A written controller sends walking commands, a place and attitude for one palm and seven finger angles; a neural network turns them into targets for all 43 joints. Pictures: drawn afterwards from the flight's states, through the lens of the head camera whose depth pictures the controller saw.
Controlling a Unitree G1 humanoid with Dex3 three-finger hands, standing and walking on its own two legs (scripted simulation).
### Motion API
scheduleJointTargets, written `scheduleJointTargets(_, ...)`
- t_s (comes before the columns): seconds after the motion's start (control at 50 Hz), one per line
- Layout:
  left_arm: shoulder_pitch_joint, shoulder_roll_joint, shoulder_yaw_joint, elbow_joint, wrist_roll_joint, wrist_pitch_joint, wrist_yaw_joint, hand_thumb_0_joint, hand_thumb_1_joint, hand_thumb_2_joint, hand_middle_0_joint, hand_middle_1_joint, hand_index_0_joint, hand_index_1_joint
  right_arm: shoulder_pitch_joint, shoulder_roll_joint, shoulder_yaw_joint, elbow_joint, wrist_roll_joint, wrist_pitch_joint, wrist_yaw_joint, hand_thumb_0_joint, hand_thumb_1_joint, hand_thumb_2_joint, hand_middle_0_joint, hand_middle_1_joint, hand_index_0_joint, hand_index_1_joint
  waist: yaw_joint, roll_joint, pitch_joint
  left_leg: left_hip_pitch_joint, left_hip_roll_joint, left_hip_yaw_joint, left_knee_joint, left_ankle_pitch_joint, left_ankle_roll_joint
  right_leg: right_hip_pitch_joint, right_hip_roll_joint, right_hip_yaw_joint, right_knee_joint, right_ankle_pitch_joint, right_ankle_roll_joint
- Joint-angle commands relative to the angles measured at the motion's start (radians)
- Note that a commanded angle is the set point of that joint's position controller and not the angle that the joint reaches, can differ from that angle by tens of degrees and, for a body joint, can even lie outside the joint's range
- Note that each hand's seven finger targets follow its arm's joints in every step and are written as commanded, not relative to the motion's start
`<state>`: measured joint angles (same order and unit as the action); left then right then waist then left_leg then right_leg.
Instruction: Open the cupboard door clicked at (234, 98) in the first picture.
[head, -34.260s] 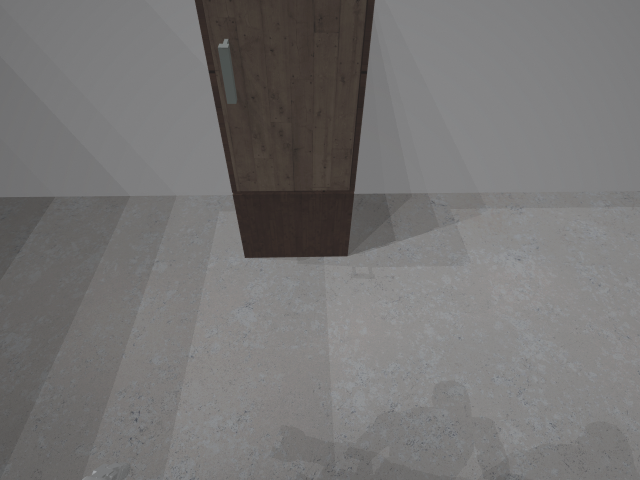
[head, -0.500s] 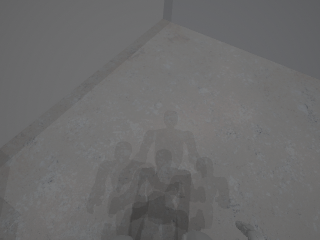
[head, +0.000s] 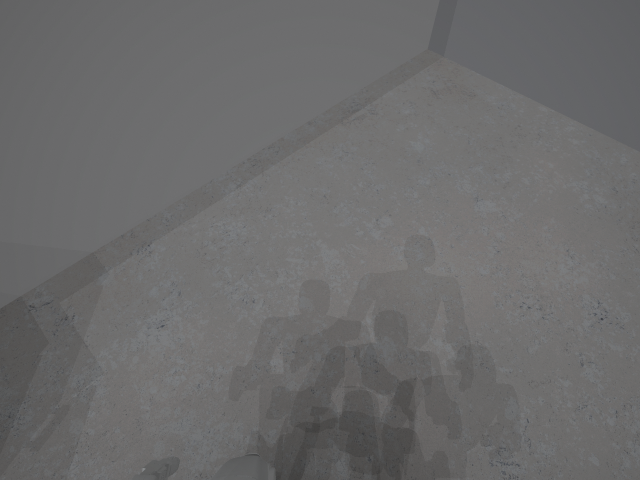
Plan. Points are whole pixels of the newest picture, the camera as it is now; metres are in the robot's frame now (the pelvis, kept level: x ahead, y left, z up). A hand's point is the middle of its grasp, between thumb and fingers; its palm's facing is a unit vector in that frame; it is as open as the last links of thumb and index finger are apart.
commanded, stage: turn to face it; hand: left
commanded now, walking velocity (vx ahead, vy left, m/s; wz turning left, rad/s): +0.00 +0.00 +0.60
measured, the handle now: out of the picture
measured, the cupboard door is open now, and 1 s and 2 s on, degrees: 45 45 45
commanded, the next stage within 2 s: none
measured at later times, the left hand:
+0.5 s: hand out of the picture +0.04 +0.20 -0.15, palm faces +0.32 -0.90 -0.30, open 7.4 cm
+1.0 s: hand out of the picture +0.00 +0.21 -0.16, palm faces +0.59 -0.75 -0.28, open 7.4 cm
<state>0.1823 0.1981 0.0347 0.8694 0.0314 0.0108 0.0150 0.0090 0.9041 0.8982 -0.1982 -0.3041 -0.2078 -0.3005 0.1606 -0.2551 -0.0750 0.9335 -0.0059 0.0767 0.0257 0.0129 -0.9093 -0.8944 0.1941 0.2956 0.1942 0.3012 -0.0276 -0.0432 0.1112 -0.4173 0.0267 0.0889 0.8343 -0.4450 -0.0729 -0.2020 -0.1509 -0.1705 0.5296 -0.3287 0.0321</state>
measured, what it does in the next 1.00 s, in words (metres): steps on the spot, turning left: left foot, then right foot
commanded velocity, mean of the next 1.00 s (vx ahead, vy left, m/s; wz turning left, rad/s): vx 0.00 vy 0.00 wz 0.60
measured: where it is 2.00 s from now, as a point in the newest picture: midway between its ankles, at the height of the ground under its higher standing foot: outside the picture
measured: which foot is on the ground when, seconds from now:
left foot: up 0.00-0.06, down 0.08-0.40, up 0.42-0.70, down 0.72-1.00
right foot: down 0.00-0.06, up 0.08-0.38, down 0.40-0.72, up 0.74-1.00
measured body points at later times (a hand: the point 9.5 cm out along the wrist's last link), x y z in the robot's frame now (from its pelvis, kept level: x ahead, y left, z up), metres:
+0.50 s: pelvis +0.02 -0.03 -0.01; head +0.06 -0.04 +0.44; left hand +0.03 +0.24 -0.13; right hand +0.18 -0.26 -0.16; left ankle -0.02 +0.10 -0.67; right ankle +0.05 -0.14 -0.74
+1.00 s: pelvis +0.04 -0.03 -0.01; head +0.08 -0.01 +0.44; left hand -0.03 +0.25 -0.14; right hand +0.26 -0.19 -0.15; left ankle -0.02 +0.09 -0.74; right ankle +0.12 -0.14 -0.71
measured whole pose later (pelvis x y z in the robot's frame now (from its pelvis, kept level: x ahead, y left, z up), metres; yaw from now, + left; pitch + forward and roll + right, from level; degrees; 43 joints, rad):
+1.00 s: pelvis +0.04 -0.03 -0.01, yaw +36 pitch +1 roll +0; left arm 0.15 0.26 0.07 0.86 0.02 0.05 0.01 0.01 0.91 0.90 -0.19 -0.30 -0.20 -0.30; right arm 0.16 -0.22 -0.05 0.91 -0.02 0.05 0.00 0.01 -0.90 -0.89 0.20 0.30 0.20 0.30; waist -0.01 0.00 0.08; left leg -0.32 -0.01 -0.07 0.54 -0.24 -0.02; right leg -0.41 -0.06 -0.02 0.83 -0.44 0.08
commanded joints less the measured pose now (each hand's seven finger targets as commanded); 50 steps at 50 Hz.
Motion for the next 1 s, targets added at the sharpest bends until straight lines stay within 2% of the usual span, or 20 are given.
scheduleJointTargets(0.0,0.064,0.239,0.073,-0.046,-0.014,-0.013,0.005,0.0,0.9,0.9,-0.2,-0.3,-0.2,-0.3,-0.004,-0.062,-0.006,-0.1,-0.006,-0.048,0.005,0.0,-0.9,-0.9,0.2,0.3,0.2,0.3,0.024,-0.113,-0.179,0.148,-0.036,0.04,-0.308,0.193,0.028,0.1,-0.178,0.044,0.065,0.596,-0.065)
scheduleJointTargets(0.02,0.048,0.221,0.068,-0.055,-0.02,-0.009,0.001,0.0,0.9,0.9,-0.2,-0.3,-0.2,-0.3,0.058,-0.113,-0.02,-0.088,-0.009,-0.054,0.004,0.0,-0.9,-0.9,0.2,0.3,0.2,0.3,-0.014,-0.012,-0.215,0.307,0.019,-0.042,-0.392,0.367,0.055,-0.021,-0.151,0.013,0.204,0.47,-0.018)
scheduleJointTargets(0.04,0.035,0.146,0.056,-0.094,-0.028,-0.003,-0.005,0.0,0.9,0.9,-0.2,-0.3,-0.2,-0.3,0.148,-0.229,-0.052,-0.08,-0.018,-0.063,-0.006,0.0,-0.9,-0.9,0.2,0.3,0.2,0.3,-0.062,0.283,-0.266,0.47,0.292,-0.421,-0.42,0.707,0.196,-0.296,-0.006,-0.024,0.437,-0.09,0.062)
scheduleJointTargets(0.06,-0.044,0.123,0.041,-0.13,-0.023,0.007,0.0,0.0,0.9,0.9,-0.2,-0.3,-0.2,-0.3,0.22,-0.282,-0.064,-0.055,-0.013,-0.058,-0.021,0.0,-0.9,-0.9,0.2,0.3,0.2,0.3,-0.095,0.319,-0.284,0.467,0.407,-0.54,-0.433,0.915,0.316,-0.392,0.041,0.09,0.598,-0.369,0.062)
scheduleJointTargets(0.08,-0.061,0.141,0.044,-0.144,-0.02,0.013,0.004,0.0,0.9,0.9,-0.2,-0.3,-0.2,-0.3,0.214,-0.281,-0.061,-0.054,-0.018,-0.056,-0.025,0.0,-0.9,-0.9,0.2,0.3,0.2,0.3,-0.084,0.212,-0.265,0.415,0.411,-0.499,-0.434,0.748,0.337,-0.398,0.023,0.16,0.666,-0.323,0.046)
scheduleJointTargets(0.18,-0.032,0.126,0.052,-0.079,-0.017,0.025,-0.009,0.0,0.9,0.9,-0.2,-0.3,-0.2,-0.3,0.014,-0.18,-0.03,-0.101,-0.02,-0.064,-0.043,0.0,-0.9,-0.9,0.2,0.3,0.2,0.3,0.004,0.248,-0.15,0.207,0.203,-0.343,-0.476,0.468,0.22,-0.321,0.052,0.167,0.535,-0.121,0.051)
scheduleJointTargets(0.32,0.077,0.128,0.056,-0.054,-0.019,0.011,-0.006,0.0,0.9,0.9,-0.2,-0.3,-0.2,-0.3,-0.054,-0.19,-0.046,-0.123,-0.017,-0.042,-0.031,0.0,-0.9,-0.9,0.2,0.3,0.2,0.3,0.05,0.191,-0.147,0.024,0.134,-0.377,-0.424,0.263,0.182,0.009,0.141,0.108,0.069,0.008,0.031)
scheduleJointTargets(0.34,0.125,0.156,0.066,-0.048,-0.017,0.005,0.0,0.0,0.9,0.9,-0.2,-0.3,-0.2,-0.3,-0.073,-0.162,-0.044,-0.136,-0.012,-0.038,-0.028,0.0,-0.9,-0.9,0.2,0.3,0.2,0.3,0.079,0.126,-0.144,-0.077,0.081,-0.352,-0.351,0.168,0.145,0.124,0.099,0.147,-0.084,0.036,0.02)
scheduleJointTargets(0.38,0.125,0.297,0.086,-0.068,0.002,-0.005,0.014,0.0,0.9,0.9,-0.2,-0.3,-0.2,-0.3,-0.097,-0.083,-0.032,-0.172,-0.006,-0.039,-0.016,0.0,-0.9,-0.9,0.2,0.3,0.2,0.3,0.106,-0.308,-0.114,-0.242,-0.091,-0.12,0.152,-0.15,0.036,0.082,-0.34,0.604,-0.363,-0.111,-0.152)
scheduleJointTargets(0.42,0.007,0.209,0.068,-0.099,-0.006,-0.012,0.022,0.0,0.9,0.9,-0.2,-0.3,-0.2,-0.3,-0.049,-0.107,-0.045,-0.145,-0.014,-0.03,-0.007,0.0,-0.9,-0.9,0.2,0.3,0.2,0.3,0.027,-0.191,-0.093,-0.198,-0.013,-0.166,0.351,-0.058,0.044,-0.029,-0.277,0.452,-0.32,-0.024,-0.168)
scheduleJointTargets(0.48,-0.012,0.168,0.049,-0.097,-0.009,-0.019,0.015,0.0,0.9,0.9,-0.2,-0.3,-0.2,-0.3,-0.043,-0.066,-0.027,-0.113,-0.012,-0.022,0.004,0.0,-0.9,-0.9,0.2,0.3,0.2,0.3,0.011,-0.182,-0.096,-0.16,0.006,-0.091,0.314,0.01,0.009,0.026,-0.169,0.2,-0.213,0.36,-0.138)
scheduleJointTargets(0.6,0.12,0.23,0.07,-0.039,-0.001,-0.019,0.012,0.0,0.9,0.9,-0.2,-0.3,-0.2,-0.3,-0.116,-0.02,0.003,-0.131,-0.001,-0.041,0.008,0.0,-0.9,-0.9,0.2,0.3,0.2,0.3,0.083,-0.161,-0.17,-0.033,-0.029,0.027,-0.12,0.004,0.013,0.212,-0.2,0.106,-0.056,0.691,-0.129)
scheduleJointTargets(0.66,0.088,0.23,0.077,-0.038,-0.015,-0.013,0.004,0.0,0.9,0.9,-0.2,-0.3,-0.2,-0.3,-0.02,-0.066,-0.007,-0.109,-0.006,-0.05,0.003,0.0,-0.9,-0.9,0.2,0.3,0.2,0.3,0.023,-0.123,-0.183,0.186,-0.031,0.018,-0.363,0.226,0.039,0.081,-0.184,0.032,0.08,0.577,-0.054)
scheduleJointTargets(0.68,0.076,0.201,0.072,-0.056,-0.022,-0.01,-0.001,0.0,0.9,0.9,-0.2,-0.3,-0.2,-0.3,0.045,-0.136,-0.026,-0.094,-0.011,-0.059,-0.002,0.0,-0.9,-0.9,0.2,0.3,0.2,0.3,-0.017,0.037,-0.236,0.368,0.072,-0.115,-0.413,0.442,0.086,-0.072,-0.134,-0.009,0.242,0.409,0.0)
scheduleJointTargets(0.7,0.035,0.124,0.05,-0.101,-0.028,-0.005,-0.007,0.0,0.9,0.9,-0.2,-0.3,-0.2,-0.3,0.133,-0.25,-0.057,-0.084,-0.017,-0.063,-0.012,0.0,-0.9,-0.9,0.2,0.3,0.2,0.3,-0.068,0.345,-0.252,0.493,0.354,-0.497,-0.445,0.825,0.245,-0.364,0.014,-0.018,0.477,-0.267,0.074)
scheduleJointTargets(0.72,-0.042,0.136,0.04,-0.13,-0.019,0.009,0.001,0.0,0.9,0.9,-0.2,-0.3,-0.2,-0.3,0.197,-0.269,-0.059,-0.06,-0.012,-0.055,-0.022,0.0,-0.9,-0.9,0.2,0.3,0.2,0.3,-0.087,0.259,-0.26,0.479,0.401,-0.501,-0.422,0.919,0.317,-0.407,0.02,0.112,0.593,-0.341,0.057)
scheduleJointTargets(0.74,-0.048,0.135,0.046,-0.148,-0.019,0.009,0.004,0.0,0.9,0.9,-0.2,-0.3,-0.2,-0.3,0.172,-0.271,-0.055,-0.067,-0.019,-0.056,-0.026,0.0,-0.9,-0.9,0.2,0.3,0.2,0.3,-0.071,0.191,-0.23,0.396,0.4,-0.47,-0.433,0.729,0.333,-0.401,0.012,0.141,0.642,-0.301,0.049)
scheduleJointTargets(0.82,-0.018,0.13,0.054,-0.081,-0.015,0.02,-0.007,0.0,0.9,0.9,-0.2,-0.3,-0.2,-0.3,0.017,-0.173,-0.026,-0.097,-0.017,-0.067,-0.046,0.0,-0.9,-0.9,0.2,0.3,0.2,0.3,0.004,0.253,-0.175,0.274,0.208,-0.336,-0.456,0.613,0.228,-0.355,0.041,0.173,0.597,-0.111,0.053)
scheduleJointTargets(0.94,0.002,0.114,0.048,-0.078,-0.022,0.018,-0.006,0.0,0.9,0.9,-0.2,-0.3,-0.2,-0.3,-0.015,-0.19,-0.038,-0.105,-0.024,-0.052,-0.039,0.0,-0.9,-0.9,0.2,0.3,0.2,0.3,0.018,0.188,-0.157,0.142,0.177,-0.384,-0.454,0.424,0.221,-0.137,0.113,0.131,0.24,-0.119,0.042)
scheduleJointTargets(0.98,0.086,0.126,0.056,-0.056,-0.022,0.009,-0.004,0.0,0.9,0.9,-0.2,-0.3,-0.2,-0.3,-0.062,-0.183,-0.041,-0.119,-0.016,-0.045,-0.035,0.0,-0.9,-0.9,0.2,0.3,0.2,0.3,0.064,0.168,-0.153,0.023,0.131,-0.375,-0.39,0.336,0.18,0.043,0.133,0.113,0.026,0.032,0.037)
